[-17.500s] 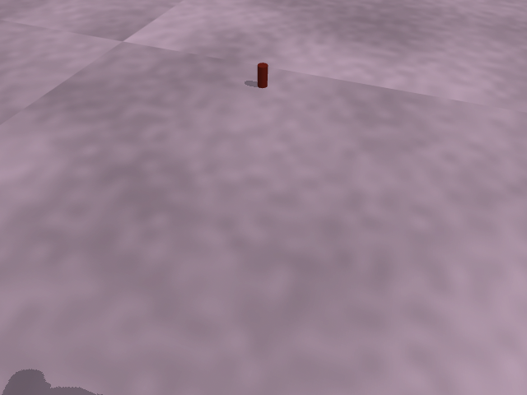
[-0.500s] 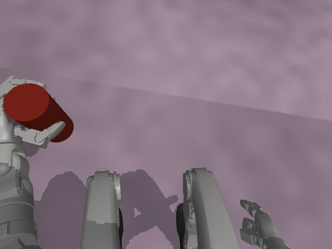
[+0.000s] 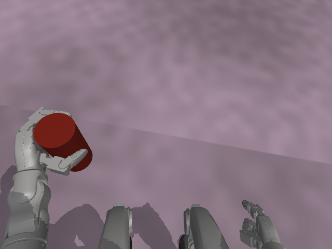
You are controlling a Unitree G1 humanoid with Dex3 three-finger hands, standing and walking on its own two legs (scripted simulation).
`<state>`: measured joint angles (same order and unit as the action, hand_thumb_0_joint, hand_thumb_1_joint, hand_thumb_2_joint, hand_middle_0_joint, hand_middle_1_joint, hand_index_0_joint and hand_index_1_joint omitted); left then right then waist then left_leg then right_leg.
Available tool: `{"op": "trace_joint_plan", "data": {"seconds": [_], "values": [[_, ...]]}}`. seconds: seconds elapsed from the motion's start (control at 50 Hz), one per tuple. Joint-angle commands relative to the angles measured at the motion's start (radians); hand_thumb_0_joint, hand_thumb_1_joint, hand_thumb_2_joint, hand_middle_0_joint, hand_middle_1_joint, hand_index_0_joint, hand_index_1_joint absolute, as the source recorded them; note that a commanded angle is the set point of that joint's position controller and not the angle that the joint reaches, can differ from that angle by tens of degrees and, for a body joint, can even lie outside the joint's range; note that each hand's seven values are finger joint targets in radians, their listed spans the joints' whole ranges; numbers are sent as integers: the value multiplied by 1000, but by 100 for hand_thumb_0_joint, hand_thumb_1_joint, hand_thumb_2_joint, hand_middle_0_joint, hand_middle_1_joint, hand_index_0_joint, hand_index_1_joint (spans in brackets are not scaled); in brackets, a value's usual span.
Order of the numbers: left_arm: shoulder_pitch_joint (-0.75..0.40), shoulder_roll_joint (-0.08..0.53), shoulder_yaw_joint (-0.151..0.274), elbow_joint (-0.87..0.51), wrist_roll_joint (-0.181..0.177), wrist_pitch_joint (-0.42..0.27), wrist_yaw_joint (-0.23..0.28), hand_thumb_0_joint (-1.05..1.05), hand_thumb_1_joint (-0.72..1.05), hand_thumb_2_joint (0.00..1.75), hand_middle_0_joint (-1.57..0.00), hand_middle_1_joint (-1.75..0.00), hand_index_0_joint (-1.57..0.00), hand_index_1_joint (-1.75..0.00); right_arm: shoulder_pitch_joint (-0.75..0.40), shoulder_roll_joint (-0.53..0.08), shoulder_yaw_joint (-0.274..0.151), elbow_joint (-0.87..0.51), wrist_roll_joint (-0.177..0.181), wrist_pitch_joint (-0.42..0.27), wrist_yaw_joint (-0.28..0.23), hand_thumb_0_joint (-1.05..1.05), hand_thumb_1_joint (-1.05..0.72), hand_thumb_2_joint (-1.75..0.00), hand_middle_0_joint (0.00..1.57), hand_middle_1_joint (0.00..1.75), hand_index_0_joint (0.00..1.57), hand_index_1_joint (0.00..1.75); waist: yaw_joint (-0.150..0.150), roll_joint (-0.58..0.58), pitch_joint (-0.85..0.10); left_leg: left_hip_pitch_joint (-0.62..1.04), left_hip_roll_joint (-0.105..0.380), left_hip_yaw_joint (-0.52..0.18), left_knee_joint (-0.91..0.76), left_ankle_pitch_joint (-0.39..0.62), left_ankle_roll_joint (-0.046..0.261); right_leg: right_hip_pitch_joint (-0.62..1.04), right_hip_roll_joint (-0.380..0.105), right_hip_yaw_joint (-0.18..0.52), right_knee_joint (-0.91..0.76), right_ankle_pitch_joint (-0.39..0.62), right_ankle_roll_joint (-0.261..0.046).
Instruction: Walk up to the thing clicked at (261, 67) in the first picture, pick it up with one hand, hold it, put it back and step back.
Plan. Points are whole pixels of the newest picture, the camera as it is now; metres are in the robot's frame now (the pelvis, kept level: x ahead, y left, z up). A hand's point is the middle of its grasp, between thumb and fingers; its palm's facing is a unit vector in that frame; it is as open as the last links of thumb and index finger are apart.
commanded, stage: lift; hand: left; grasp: from the side
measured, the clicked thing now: (67, 145) +0.36 +0.21 +0.01
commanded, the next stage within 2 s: hold in 0.98 s
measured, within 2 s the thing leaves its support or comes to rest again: neither
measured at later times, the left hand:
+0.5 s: hand (63, 121) +0.36 +0.19 +0.11, palm faces +0.18 -0.98 -0.03, open 10.2 cm
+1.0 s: hand (64, 108) +0.36 +0.18 +0.15, palm faces +0.19 -0.98 -0.01, open 10.2 cm
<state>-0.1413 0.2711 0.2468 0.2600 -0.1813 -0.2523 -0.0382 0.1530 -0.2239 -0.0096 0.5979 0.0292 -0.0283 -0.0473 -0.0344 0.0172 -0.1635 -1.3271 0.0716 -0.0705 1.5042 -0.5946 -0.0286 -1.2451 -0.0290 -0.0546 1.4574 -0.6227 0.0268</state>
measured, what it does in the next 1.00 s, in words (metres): rises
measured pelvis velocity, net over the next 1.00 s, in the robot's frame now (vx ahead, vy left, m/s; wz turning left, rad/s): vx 0.03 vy -0.01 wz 0.02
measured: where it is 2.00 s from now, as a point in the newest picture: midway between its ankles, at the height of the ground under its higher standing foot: outside the picture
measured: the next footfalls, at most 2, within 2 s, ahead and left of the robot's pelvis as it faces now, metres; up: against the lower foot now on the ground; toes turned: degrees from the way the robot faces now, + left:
none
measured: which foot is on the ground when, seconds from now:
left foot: down 0.00-1.00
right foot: down 0.00-1.00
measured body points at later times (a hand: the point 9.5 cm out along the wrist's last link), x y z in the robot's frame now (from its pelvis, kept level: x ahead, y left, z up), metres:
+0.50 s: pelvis +0.02 +0.00 +0.08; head +0.11 +0.01 +0.52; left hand +0.34 +0.24 +0.12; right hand +0.16 -0.24 -0.03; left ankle +0.05 +0.13 -0.57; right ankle +0.04 -0.14 -0.57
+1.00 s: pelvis +0.03 -0.01 +0.11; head +0.10 +0.00 +0.56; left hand +0.35 +0.23 +0.15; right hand +0.17 -0.25 +0.00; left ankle +0.05 +0.13 -0.57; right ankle +0.04 -0.14 -0.57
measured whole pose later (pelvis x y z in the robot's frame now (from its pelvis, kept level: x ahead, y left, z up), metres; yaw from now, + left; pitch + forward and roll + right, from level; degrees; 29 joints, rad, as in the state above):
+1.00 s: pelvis +0.03 -0.01 +0.11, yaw +1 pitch +10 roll -1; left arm -0.11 0.17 0.17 0.39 -0.16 -0.34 0.00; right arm 0.22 -0.21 -0.01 0.65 -0.01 -0.01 -0.03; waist -0.03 0.01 -0.05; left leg -0.70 0.07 -0.02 0.96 -0.44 -0.04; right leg -0.65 -0.03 -0.04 0.94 -0.47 0.02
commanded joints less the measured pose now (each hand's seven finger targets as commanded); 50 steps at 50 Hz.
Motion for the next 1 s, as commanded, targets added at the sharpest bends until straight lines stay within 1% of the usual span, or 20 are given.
{"op": "trace_joint_plan", "data": {"seconds": [0.0,0.06,0.08,0.16,0.3,0.34,0.38,0.44,0.46,0.5,0.66,0.68,0.7,0.74,0.78,0.86,0.88,0.9,0.94,0.98], "values": [[-225,129,19,-209,-3,-86,3,0,5,117,-122,-137,-126,-135,63,-148,-54,-94,1,-46,-11,0,-91,-90,20,30,20,30,-19,90,-388,473,-34,5,-291,249,31,241,37,1,-268,291,-46],[-223,128,12,-213,2,-97,4,0,4,116,-122,-136,-125,-135,59,-145,-50,-99,-1,-49,-5,0,-91,-90,20,30,20,30,3,107,-354,520,-36,7,-347,257,25,282,35,-3,-309,291,-49],[-236,132,21,-203,3,-101,8,0,4,116,-123,-136,-126,-135,55,-145,-51,-99,-2,-49,-5,0,-91,-90,20,30,20,30,0,104,-337,530,-35,5,-370,234,25,287,35,-3,-326,274,-48],[-227,110,9,-202,2,-119,20,0,5,115,-122,-135,-125,-134,71,-139,-47,-97,-7,-50,0,0,-92,-90,20,30,20,30,-1,91,-350,585,-36,8,-410,287,24,362,38,-6,-362,323,-47],[-220,95,-10,-182,6,-140,24,0,6,118,-123,-136,-125,-135,62,-134,-43,-97,-13,-52,-3,0,-92,-90,20,30,20,30,-4,46,-304,626,-43,36,-476,286,31,478,34,6,-464,348,-36],[-222,90,-17,-184,14,-144,28,0,5,116,-122,-134,-124,-134,56,-131,-42,-99,-14,-51,0,0,-92,-90,20,30,20,30,6,39,-276,635,-45,39,-504,259,30,487,33,8,-484,322,-37],[-227,70,-28,-180,8,-150,28,0,6,116,-122,-134,-124,-133,56,-130,-43,-100,-15,-50,0,0,-92,-90,20,30,20,30,-2,44,-271,666,-45,41,-525,243,28,497,35,8,-508,306,-37],[-234,84,-14,-194,8,-160,34,0,5,116,-121,-133,-123,-133,64,-129,-43,-92,-19,-51,-2,0,-92,-90,20,30,20,30,-2,34,-291,690,-46,46,-536,302,30,557,37,8,-525,371,-32],[-207,74,-21,-181,11,-156,35,0,7,117,-120,-133,-122,-133,76,-126,-42,-89,-20,-50,-4,0,-92,-90,20,30,20,30,1,27,-325,712,-46,47,-531,358,30,585,36,9,-522,425,-32],[-215,63,-27,-175,11,-158,38,0,6,116,-121,-134,-123,-133,67,-119,-38,-89,-20,-44,-3,0,-92,-90,20,30,20,30,2,21,-270,701,-49,58,-543,358,34,604,35,18,-548,434,-28],[-209,49,-33,-144,18,-160,39,0,7,117,-120,-133,-122,-132,78,-119,-42,-75,-29,-29,-1,0,-92,-90,20,30,20,30,2,38,-248,784,-44,56,-603,427,27,659,39,7,-587,484,-30],[-229,34,-50,-144,18,-160,41,0,7,118,-119,-133,-121,-133,73,-123,-44,-76,-29,-29,-2,0,-91,-90,20,30,20,30,-4,23,-240,787,-45,58,-607,424,28,667,39,8,-594,485,-28],[-236,58,-23,-147,19,-162,44,0,8,118,-119,-133,-121,-133,77,-121,-44,-72,-30,-27,-3,0,-91,-90,20,30,20,30,2,26,-248,782,-48,66,-602,437,30,681,36,15,-603,510,-26],[-231,42,-44,-142,20,-161,38,0,7,118,-119,-134,-121,-133,73,-117,-41,-72,-31,-25,0,0,-91,-90,20,30,20,30,-2,27,-236,799,-47,65,-616,449,30,691,36,14,-611,518,-26],[-237,47,-30,-130,18,-167,39,0,4,118,-120,-134,-122,-134,66,-118,-43,-71,-32,-22,1,0,-92,-90,20,30,20,30,0,16,-212,795,-48,65,-628,427,30,699,36,13,-622,496,-25],[-246,46,-34,-138,20,-178,38,0,8,119,-120,-134,-122,-134,57,-120,-45,-72,-34,-20,3,0,-92,-90,20,30,20,30,4,33,-219,816,-49,69,-655,397,25,712,35,15,-643,468,-27],[-238,22,-50,-118,17,-175,38,0,10,119,-120,-134,-122,-133,46,-119,-44,-76,-32,-20,4,0,-91,-90,20,30,20,30,1,23,-200,815,-52,74,-658,387,27,712,34,17,-651,463,-25],[-249,47,-27,-131,14,-179,38,0,10,119,-121,-134,-123,-134,46,-124,-45,-77,-31,-21,5,0,-92,-90,20,30,20,30,4,15,-199,818,-49,70,-667,381,27,720,36,14,-654,452,-26],[-226,38,-35,-118,17,-181,37,0,12,119,-121,-134,-122,-134,49,-123,-45,-76,-32,-20,5,0,-92,-90,20,30,20,30,8,12,-216,828,-50,72,-670,397,26,735,35,14,-656,470,-25],[-260,25,-53,-126,14,-188,33,0,10,120,-122,-135,-124,-135,40,-126,-46,-77,-32,-21,5,0,-92,-90,20,30,20,30,-8,12,-182,833,-50,70,-681,368,27,714,36,15,-666,445,-25]]}}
